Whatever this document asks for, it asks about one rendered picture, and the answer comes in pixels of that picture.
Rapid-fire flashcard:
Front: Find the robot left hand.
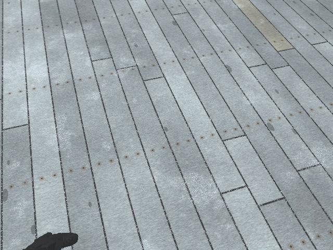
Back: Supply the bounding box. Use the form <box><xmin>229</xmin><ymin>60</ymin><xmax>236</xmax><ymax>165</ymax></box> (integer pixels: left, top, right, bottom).
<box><xmin>23</xmin><ymin>232</ymin><xmax>78</xmax><ymax>250</ymax></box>

